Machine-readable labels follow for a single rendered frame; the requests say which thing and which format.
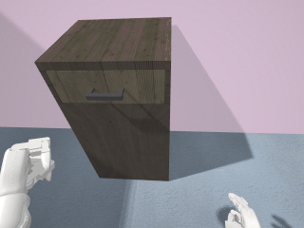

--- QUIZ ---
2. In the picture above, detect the robot left forearm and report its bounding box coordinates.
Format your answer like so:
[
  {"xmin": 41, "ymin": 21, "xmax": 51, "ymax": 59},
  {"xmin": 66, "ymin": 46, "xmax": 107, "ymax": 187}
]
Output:
[{"xmin": 0, "ymin": 193, "xmax": 31, "ymax": 228}]

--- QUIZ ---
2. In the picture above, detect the left robot hand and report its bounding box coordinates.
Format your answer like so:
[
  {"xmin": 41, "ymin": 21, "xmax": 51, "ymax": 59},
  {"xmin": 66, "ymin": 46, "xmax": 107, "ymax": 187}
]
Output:
[{"xmin": 0, "ymin": 137, "xmax": 55, "ymax": 197}]

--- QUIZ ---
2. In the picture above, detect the cabinet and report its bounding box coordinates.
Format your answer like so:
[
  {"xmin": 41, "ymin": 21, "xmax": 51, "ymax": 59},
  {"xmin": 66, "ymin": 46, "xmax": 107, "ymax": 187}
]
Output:
[{"xmin": 34, "ymin": 17, "xmax": 172, "ymax": 181}]

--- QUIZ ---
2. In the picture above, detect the right robot hand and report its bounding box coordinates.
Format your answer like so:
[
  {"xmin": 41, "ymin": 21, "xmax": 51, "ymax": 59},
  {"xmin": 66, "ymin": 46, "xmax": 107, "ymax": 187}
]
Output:
[{"xmin": 225, "ymin": 193, "xmax": 261, "ymax": 228}]

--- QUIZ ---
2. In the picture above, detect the drawer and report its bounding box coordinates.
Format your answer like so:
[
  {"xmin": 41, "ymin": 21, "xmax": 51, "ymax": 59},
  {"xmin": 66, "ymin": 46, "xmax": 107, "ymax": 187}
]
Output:
[{"xmin": 46, "ymin": 69, "xmax": 165, "ymax": 105}]

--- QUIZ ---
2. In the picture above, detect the handle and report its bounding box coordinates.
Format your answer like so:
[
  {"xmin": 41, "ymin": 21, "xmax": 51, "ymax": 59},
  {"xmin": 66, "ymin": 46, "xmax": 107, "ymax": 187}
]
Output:
[{"xmin": 85, "ymin": 87, "xmax": 124, "ymax": 101}]

